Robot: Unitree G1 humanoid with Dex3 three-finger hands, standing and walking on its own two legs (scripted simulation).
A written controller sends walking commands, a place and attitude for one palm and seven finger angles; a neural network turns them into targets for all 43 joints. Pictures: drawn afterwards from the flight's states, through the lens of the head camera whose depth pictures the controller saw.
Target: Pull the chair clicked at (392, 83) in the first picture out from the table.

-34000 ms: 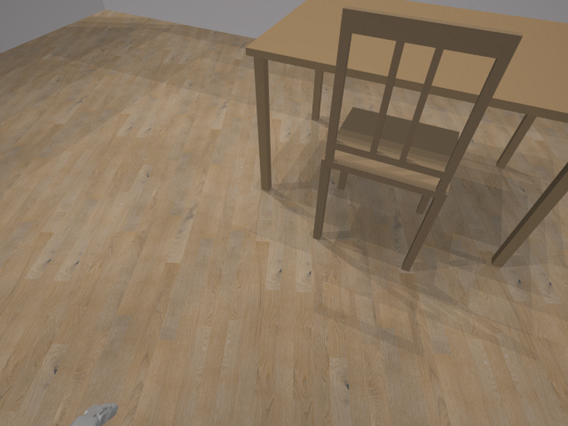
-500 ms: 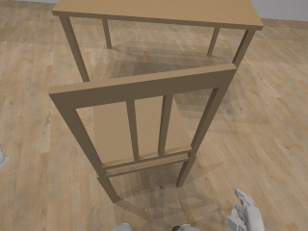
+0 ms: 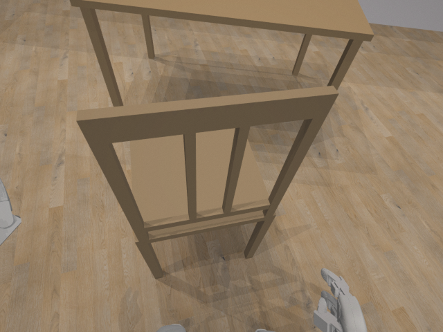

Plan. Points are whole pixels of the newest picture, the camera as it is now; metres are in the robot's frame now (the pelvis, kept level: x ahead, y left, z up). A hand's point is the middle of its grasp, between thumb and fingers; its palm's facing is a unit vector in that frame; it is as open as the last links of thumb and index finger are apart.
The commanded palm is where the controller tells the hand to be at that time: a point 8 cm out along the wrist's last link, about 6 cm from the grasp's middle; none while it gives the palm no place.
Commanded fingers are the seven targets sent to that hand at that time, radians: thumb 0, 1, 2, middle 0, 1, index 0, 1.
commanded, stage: step back with the hand held close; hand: left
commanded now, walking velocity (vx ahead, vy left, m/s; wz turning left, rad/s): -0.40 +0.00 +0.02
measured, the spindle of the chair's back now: (191, 182) +0.41 +0.10 -0.05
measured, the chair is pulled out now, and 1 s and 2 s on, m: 0.60 0.60 0.60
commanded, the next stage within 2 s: stop stepping back and stand still in 0.28 s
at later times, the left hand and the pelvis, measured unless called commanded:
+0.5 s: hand out of the picture +0.09 +0.22 +0.17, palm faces +0.34 -0.78 -0.53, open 7.4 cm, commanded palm +0.03 +0.27 +0.18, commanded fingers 0.00 0.90 0.90 -0.20 -0.30 -0.20 -0.30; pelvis -0.11 -0.02 -0.01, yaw -2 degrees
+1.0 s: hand out of the picture +0.01 +0.26 +0.19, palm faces +0.47 -0.72 -0.51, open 7.4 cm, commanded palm -0.04 +0.29 +0.18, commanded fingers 0.00 0.90 0.90 -0.20 -0.30 -0.20 -0.30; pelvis -0.19 -0.01 -0.02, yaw +0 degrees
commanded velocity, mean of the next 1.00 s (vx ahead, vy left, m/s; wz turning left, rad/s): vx -0.02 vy -0.01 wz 0.02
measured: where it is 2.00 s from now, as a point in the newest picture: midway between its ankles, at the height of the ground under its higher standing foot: outside the picture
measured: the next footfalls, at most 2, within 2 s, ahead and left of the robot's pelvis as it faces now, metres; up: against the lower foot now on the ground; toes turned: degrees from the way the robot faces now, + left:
right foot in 0.06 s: +0.02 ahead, -0.16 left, +0.00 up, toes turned -2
left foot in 0.26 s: +0.01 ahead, +0.10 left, +0.00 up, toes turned -2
